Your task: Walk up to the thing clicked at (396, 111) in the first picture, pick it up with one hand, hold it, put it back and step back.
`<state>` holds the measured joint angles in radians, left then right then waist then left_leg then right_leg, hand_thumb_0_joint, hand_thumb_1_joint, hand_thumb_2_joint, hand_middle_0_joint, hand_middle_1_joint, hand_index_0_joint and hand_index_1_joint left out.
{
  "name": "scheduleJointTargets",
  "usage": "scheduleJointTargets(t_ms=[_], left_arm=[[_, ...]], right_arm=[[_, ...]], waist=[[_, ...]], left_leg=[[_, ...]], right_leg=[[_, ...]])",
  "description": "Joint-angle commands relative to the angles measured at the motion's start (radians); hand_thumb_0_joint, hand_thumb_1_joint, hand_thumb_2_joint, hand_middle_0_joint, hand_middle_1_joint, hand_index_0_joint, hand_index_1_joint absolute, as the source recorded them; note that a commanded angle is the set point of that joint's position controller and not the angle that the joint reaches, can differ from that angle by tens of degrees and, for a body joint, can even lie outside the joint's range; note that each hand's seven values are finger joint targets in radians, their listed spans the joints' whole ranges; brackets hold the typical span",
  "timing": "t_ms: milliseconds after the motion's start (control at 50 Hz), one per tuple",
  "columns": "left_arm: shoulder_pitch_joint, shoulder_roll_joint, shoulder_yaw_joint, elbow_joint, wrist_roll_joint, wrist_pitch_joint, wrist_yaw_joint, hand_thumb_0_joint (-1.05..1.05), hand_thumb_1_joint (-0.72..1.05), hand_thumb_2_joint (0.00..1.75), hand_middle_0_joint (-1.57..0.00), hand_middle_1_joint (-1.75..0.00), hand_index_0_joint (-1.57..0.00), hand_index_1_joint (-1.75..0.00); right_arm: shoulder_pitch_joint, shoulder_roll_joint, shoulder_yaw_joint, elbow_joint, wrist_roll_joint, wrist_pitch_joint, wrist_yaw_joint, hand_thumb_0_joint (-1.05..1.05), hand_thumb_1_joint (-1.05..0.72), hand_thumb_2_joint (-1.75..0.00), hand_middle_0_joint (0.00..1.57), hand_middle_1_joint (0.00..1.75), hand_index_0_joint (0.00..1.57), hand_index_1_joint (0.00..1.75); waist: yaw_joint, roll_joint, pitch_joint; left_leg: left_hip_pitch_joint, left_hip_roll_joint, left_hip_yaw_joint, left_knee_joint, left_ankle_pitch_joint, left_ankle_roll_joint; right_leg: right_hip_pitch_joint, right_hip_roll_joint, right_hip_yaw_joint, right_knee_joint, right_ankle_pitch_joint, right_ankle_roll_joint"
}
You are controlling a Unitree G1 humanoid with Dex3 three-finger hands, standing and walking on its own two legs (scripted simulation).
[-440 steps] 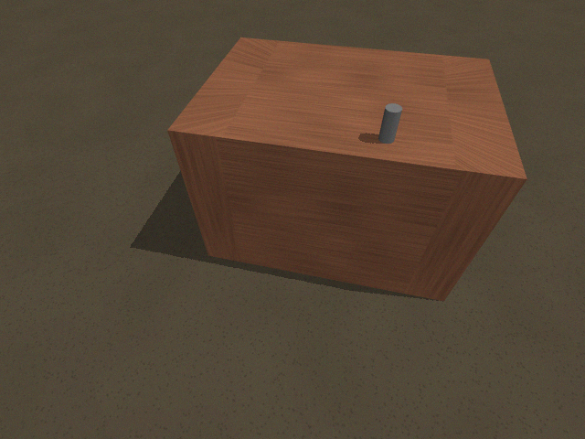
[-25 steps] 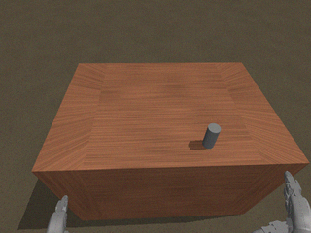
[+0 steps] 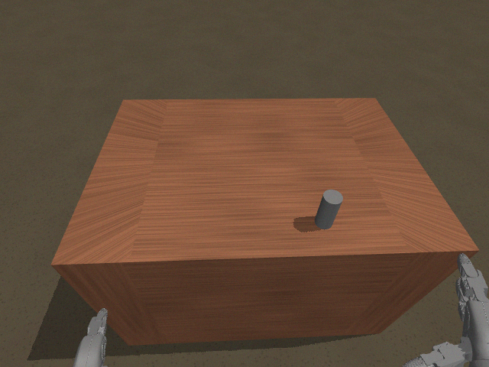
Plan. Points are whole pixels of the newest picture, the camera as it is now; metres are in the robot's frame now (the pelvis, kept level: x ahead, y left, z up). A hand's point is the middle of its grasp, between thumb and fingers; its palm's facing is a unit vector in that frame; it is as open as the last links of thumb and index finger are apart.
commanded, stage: go down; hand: right
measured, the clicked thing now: (327, 210) +0.47 -0.20 -0.08
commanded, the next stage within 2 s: none
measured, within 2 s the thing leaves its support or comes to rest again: neither
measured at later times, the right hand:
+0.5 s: hand (436, 270) +0.25 -0.30 +0.04, palm faces +0.29 +0.94 -0.20, open 17.5 cm
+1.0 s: hand (441, 243) +0.31 -0.34 +0.04, palm faces +0.19 +0.98 -0.03, open 17.4 cm
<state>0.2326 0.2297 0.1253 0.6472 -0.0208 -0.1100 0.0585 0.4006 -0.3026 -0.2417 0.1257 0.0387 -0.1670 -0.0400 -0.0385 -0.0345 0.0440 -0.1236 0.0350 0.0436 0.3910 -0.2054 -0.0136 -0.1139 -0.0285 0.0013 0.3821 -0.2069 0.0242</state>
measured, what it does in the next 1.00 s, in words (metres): stands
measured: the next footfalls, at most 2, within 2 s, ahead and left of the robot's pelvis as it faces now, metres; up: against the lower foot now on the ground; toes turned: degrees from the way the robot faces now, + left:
none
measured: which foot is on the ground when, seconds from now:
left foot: down 0.00-1.00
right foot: down 0.00-1.00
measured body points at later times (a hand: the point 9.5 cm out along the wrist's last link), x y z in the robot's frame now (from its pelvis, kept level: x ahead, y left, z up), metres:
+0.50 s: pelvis -0.01 +0.00 -0.01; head +0.00 +0.00 +0.44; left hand +0.16 +0.27 -0.09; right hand +0.23 -0.35 +0.05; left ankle +0.01 +0.13 -0.74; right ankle +0.00 -0.14 -0.74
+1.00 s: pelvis +0.00 -0.02 -0.02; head +0.02 -0.04 +0.43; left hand +0.16 +0.24 -0.08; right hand +0.29 -0.39 +0.04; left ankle +0.01 +0.13 -0.74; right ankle +0.00 -0.14 -0.74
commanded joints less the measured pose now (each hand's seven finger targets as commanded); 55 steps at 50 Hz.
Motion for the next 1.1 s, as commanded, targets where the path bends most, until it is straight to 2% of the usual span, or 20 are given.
scheduleJointTargets(t_ms=[0,60,80,100,120,140,180,200,260,400,460,520,560,660,760,800,900,940,960,1080], left_arm=[[-0.100,0.163,0.072,-0.124,0.002,-0.050,0.007,0.00,-0.56,0.08,-0.05,-0.06,-0.05,-0.06],[-0.128,0.146,0.059,-0.135,0.001,-0.053,0.008,0.00,-0.56,0.08,-0.05,-0.06,-0.05,-0.06],[-0.131,0.108,0.022,-0.132,0.002,-0.055,0.004,0.00,-0.50,0.00,-0.06,-0.06,-0.07,-0.04],[-0.182,0.116,0.019,-0.148,0.029,-0.062,-0.004,0.00,-0.58,0.08,-0.06,-0.06,-0.05,-0.07],[-0.120,0.146,0.058,-0.124,0.001,-0.060,0.012,0.00,-0.50,0.01,-0.06,-0.06,-0.07,-0.04],[-0.160,0.100,0.007,-0.116,0.032,-0.058,-0.002,0.00,-0.54,0.04,-0.05,-0.05,-0.05,-0.05],[-0.157,0.174,0.072,-0.112,0.032,-0.059,0.010,0.00,-0.54,0.04,-0.05,-0.05,-0.05,-0.05],[-0.149,0.179,0.082,-0.102,0.031,-0.061,0.015,0.00,-0.54,0.04,-0.06,-0.05,-0.05,-0.05],[-0.150,0.168,0.080,-0.090,0.030,-0.061,0.022,0.00,-0.54,0.04,-0.05,-0.05,-0.05,-0.05],[-0.202,0.080,-0.054,-0.029,0.002,-0.074,0.040,0.00,-0.54,0.03,-0.06,-0.05,-0.05,-0.05],[-0.180,0.164,-0.010,-0.071,-0.004,-0.083,0.065,0.00,-0.54,0.03,-0.05,-0.05,-0.05,-0.05],[-0.117,0.149,-0.035,-0.060,-0.006,-0.079,0.071,0.00,-0.53,0.03,-0.06,-0.05,-0.06,-0.05],[-0.116,0.199,0.009,-0.077,-0.002,-0.081,0.080,0.00,-0.54,0.03,-0.05,-0.05,-0.06,-0.05],[-0.156,0.127,-0.055,-0.082,0.000,-0.089,0.071,0.00,-0.53,0.03,-0.05,-0.06,-0.06,-0.05],[-0.172,0.140,-0.070,-0.126,0.008,-0.102,0.080,0.00,-0.54,0.04,-0.06,-0.06,-0.06,-0.05],[-0.160,0.206,-0.031,-0.161,0.011,-0.105,0.093,0.00,-0.54,0.04,-0.06,-0.06,-0.06,-0.06],[-0.048,0.205,-0.010,-0.125,0.008,-0.100,0.108,0.00,-0.54,0.04,-0.06,-0.06,-0.06,-0.06],[-0.032,0.145,-0.055,-0.096,0.004,-0.100,0.101,0.00,-0.54,0.04,-0.06,-0.06,-0.06,-0.06],[0.008,0.140,-0.044,-0.071,0.004,-0.099,0.101,0.00,-0.54,0.04,-0.06,-0.06,-0.06,-0.06],[-0.090,0.163,-0.042,-0.099,0.001,-0.121,0.102,0.00,-0.54,0.04,-0.06,-0.06,-0.06,-0.06]], right_arm=[[-0.046,-0.187,-0.106,-0.157,0.004,-0.070,-0.016,0.00,0.57,-0.05,0.04,0.06,0.05,0.06],[-0.077,-0.183,-0.099,-0.161,0.003,-0.076,-0.017,0.00,0.57,-0.06,0.04,0.06,0.05,0.06],[-0.068,-0.166,-0.080,-0.154,0.002,-0.079,-0.014,0.00,0.49,-0.06,0.04,0.06,0.05,0.06],[-0.091,-0.097,-0.074,-0.262,-0.001,-0.110,-0.005,0.00,0.50,-0.07,0.05,0.06,0.05,0.06],[-0.102,-0.252,-0.151,-0.142,0.000,-0.090,-0.022,0.00,0.47,-0.07,0.04,0.06,0.05,0.06],[-0.093,-0.127,-0.095,-0.253,-0.010,-0.110,-0.008,0.00,0.53,-0.05,0.04,0.06,0.05,0.06],[-0.158,-0.212,-0.170,-0.206,-0.009,-0.123,-0.010,0.00,0.53,-0.05,0.04,0.06,0.05,0.06],[-0.179,-0.206,-0.167,-0.161,-0.004,-0.127,-0.003,0.00,0.55,-0.06,0.03,0.06,0.04,0.06],[-0.313,-0.269,-0.226,-0.122,0.025,-0.150,0.021,0.00,0.55,-0.05,0.03,0.06,0.04,0.06],[-0.573,-0.318,-0.222,0.151,0.136,-0.170,0.230,0.00,0.57,-0.04,0.04,0.06,0.05,0.06],[-0.656,-0.406,-0.273,0.265,0.168,-0.179,0.315,0.00,0.57,-0.03,0.04,0.05,0.05,0.05],[-0.670,-0.460,-0.316,0.401,0.208,-0.186,0.377,0.00,0.55,-0.04,0.04,0.05,0.05,0.05],[-0.698,-0.501,-0.348,0.456,0.235,-0.192,0.407,0.00,0.58,-0.04,0.03,0.06,0.04,0.06],[-0.770,-0.512,-0.337,0.492,0.238,-0.226,0.467,0.00,0.60,-0.05,0.03,0.06,0.04,0.06],[-0.815,-0.491,-0.312,0.458,0.250,-0.238,0.487,0.00,0.56,-0.06,0.04,0.06,0.04,0.06],[-0.840,-0.531,-0.335,0.428,0.254,-0.244,0.481,0.00,0.53,-0.06,0.04,0.05,0.05,0.05],[-0.867,-0.528,-0.337,0.435,0.254,-0.248,0.477,0.00,0.48,-0.05,0.05,0.05,0.05,0.05],[-0.872,-0.540,-0.344,0.436,0.250,-0.246,0.480,0.00,0.47,-0.05,0.05,0.05,0.05,0.05],[-0.850,-0.508,-0.320,0.492,0.243,-0.236,0.489,0.00,0.48,-0.06,0.05,0.05,0.05,0.05],[-1.008,-0.548,-0.332,0.522,0.278,-0.239,0.546,0.00,0.54,-0.05,0.04,0.05,0.05,0.05]], waist=[[0.002,0.009,-0.049],[0.006,0.003,-0.052],[0.002,0.010,-0.046],[0.021,0.025,-0.095],[-0.002,-0.005,-0.069],[0.015,-0.004,-0.099],[0.027,0.002,-0.115],[0.051,0.028,-0.111],[0.052,0.025,-0.113],[0.072,0.019,-0.144],[0.086,0.030,-0.224],[0.065,0.019,-0.228],[0.061,0.005,-0.258],[0.026,-0.089,-0.278],[0.026,-0.102,-0.390],[0.043,-0.091,-0.417],[0.080,-0.070,-0.342],[0.065,-0.092,-0.293],[0.087,-0.096,-0.276],[0.117,-0.080,-0.285]], left_leg=[[0.003,-0.027,0.037,-0.066,0.064,0.016],[-0.006,-0.026,0.034,-0.072,0.049,0.017],[-0.004,-0.024,0.032,-0.076,0.043,0.016],[-0.027,-0.034,0.026,-0.052,0.053,0.013],[0.002,-0.019,0.026,-0.074,0.040,0.013],[-0.030,-0.028,0.019,-0.054,0.042,0.013],[-0.033,-0.029,0.015,-0.048,0.038,0.012],[-0.044,-0.032,0.016,-0.040,0.056,0.010],[-0.065,-0.024,0.006,-0.039,0.050,0.004],[-0.127,0.012,-0.056,-0.016,0.005,-0.009],[-0.115,-0.001,-0.033,0.029,0.072,-0.005],[-0.120,-0.005,-0.020,0.059,0.113,-0.002],[-0.133,-0.013,-0.009,0.083,0.137,0.007],[-0.160,-0.026,-0.005,0.133,0.108,0.025],[-0.167,-0.047,0.005,0.154,0.130,0.033],[-0.159,-0.052,0.009,0.149,0.140,0.030],[-0.183,-0.048,0.008,0.141,0.144,0.023],[-0.187,-0.044,0.006,0.139,0.123,0.025],[-0.215,-0.042,0.001,0.144,0.132,0.023],[-0.295,-0.037,-0.002,0.180,0.099,0.023]], right_leg=[[-0.024,0.030,-0.038,-0.070,0.092,-0.032],[-0.023,0.033,-0.040,-0.070,0.077,-0.033],[-0.025,0.034,-0.042,-0.066,0.072,-0.035],[-0.038,0.033,-0.026,-0.039,0.069,-0.036],[-0.025,0.042,-0.044,-0.060,0.067,-0.036],[-0.031,0.039,-0.030,-0.042,0.057,-0.035],[-0.028,0.038,-0.024,-0.038,0.044,-0.035],[-0.021,0.034,-0.019,-0.029,0.058,-0.037],[-0.041,0.043,-0.020,-0.009,0.039,-0.043],[-0.112,0.047,-0.007,0.061,0.007,-0.049],[-0.099,0.035,0.010,0.065,0.048,-0.046],[-0.138,0.043,0.010,0.094,0.083,-0.046],[-0.153,0.041,0.011,0.106,0.101,-0.043],[-0.202,0.030,0.014,0.140,0.111,-0.026],[-0.141,0.003,0.033,0.167,0.241,-0.010],[-0.113,-0.002,0.035,0.170,0.262,-0.009],[-0.132,0.008,0.022,0.173,0.221,-0.018],[-0.178,0.012,0.019,0.163,0.167,-0.019],[-0.178,0.013,0.015,0.166,0.164,-0.020],[-0.212,0.002,0.029,0.203,0.111,-0.026]])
